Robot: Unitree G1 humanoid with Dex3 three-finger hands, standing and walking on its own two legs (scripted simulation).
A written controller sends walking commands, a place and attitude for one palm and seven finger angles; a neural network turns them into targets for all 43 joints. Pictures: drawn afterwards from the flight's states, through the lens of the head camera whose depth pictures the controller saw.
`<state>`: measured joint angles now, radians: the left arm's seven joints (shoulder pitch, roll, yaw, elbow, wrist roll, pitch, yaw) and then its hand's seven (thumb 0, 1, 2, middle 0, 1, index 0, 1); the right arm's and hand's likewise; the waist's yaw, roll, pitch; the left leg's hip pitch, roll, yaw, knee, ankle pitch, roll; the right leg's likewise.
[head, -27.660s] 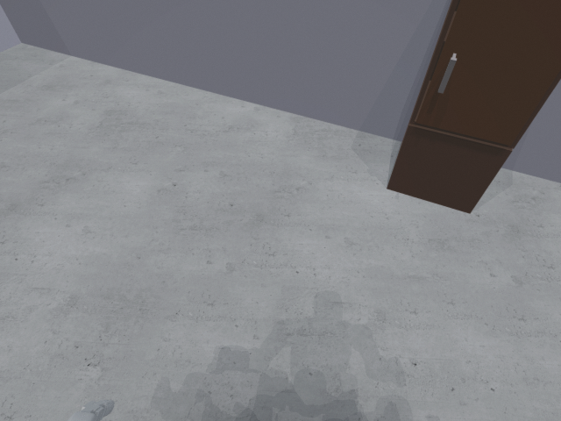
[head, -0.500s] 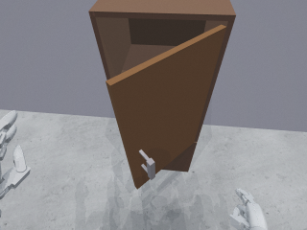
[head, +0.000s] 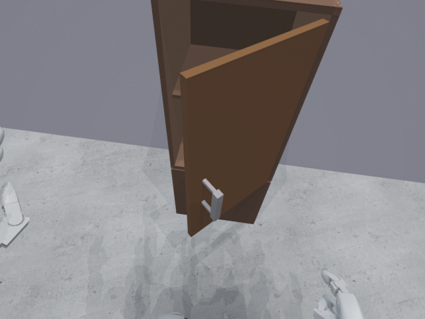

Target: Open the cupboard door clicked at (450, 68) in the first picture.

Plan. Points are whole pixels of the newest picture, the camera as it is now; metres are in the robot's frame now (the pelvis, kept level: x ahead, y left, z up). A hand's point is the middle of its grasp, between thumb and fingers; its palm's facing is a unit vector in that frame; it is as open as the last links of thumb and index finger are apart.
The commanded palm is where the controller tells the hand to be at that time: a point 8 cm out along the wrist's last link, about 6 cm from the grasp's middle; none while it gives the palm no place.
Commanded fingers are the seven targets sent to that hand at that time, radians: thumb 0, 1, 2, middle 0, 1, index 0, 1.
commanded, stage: step back with the hand held close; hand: left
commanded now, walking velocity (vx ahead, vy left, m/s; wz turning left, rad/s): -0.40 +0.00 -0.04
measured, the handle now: (211, 200) +0.41 +0.02 -0.10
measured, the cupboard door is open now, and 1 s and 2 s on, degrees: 46 46 46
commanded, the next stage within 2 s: stop stepping back and stand still in 0.54 s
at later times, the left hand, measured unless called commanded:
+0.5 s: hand out of the picture +0.13 +0.30 +0.17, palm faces +0.42 -0.77 -0.49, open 7.4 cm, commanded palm +0.06 +0.32 +0.18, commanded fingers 0.00 0.90 0.90 -0.20 -0.30 -0.20 -0.30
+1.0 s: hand out of the picture +0.02 +0.29 +0.18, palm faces +0.40 -0.80 -0.45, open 7.4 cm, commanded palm -0.06 +0.33 +0.18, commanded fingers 0.00 0.90 0.90 -0.20 -0.30 -0.20 -0.30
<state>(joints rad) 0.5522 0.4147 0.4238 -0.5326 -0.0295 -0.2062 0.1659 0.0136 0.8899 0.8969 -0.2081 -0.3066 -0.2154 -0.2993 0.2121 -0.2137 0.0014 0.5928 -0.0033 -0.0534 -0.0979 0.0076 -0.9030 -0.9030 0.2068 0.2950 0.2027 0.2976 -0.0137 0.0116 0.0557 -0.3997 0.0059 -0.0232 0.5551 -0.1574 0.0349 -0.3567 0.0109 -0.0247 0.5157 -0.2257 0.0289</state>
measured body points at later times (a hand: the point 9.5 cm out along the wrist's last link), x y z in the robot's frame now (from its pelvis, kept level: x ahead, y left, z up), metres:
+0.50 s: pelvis -0.07 +0.02 +0.00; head -0.05 +0.05 +0.45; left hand +0.11 +0.34 +0.19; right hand +0.12 -0.22 -0.06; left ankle +0.07 +0.09 -0.73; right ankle -0.09 -0.13 -0.69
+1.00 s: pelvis -0.18 +0.02 -0.01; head -0.19 +0.04 +0.44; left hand -0.01 +0.33 +0.20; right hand -0.06 -0.22 -0.10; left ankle +0.02 +0.10 -0.71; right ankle -0.26 -0.08 -0.73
